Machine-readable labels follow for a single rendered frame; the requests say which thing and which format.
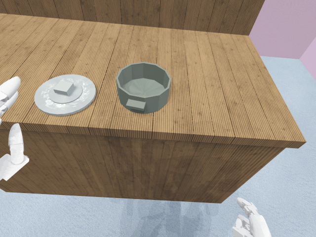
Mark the pot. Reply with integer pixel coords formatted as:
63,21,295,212
116,62,171,114

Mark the robot right hand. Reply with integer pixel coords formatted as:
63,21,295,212
233,197,272,237

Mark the robot left hand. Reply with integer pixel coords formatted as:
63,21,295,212
0,77,29,181

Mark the table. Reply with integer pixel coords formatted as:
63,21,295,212
0,0,307,203

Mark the lid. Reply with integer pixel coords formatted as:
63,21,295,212
34,75,96,116

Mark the knob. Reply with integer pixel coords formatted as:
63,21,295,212
53,81,75,95

